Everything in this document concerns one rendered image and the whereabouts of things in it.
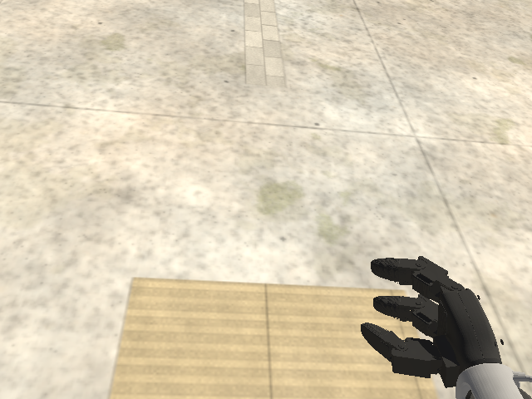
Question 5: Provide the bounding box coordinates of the right robot hand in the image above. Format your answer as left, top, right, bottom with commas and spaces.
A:
361, 256, 504, 388

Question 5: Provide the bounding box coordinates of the right robot forearm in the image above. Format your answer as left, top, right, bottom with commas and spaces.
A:
456, 363, 532, 399

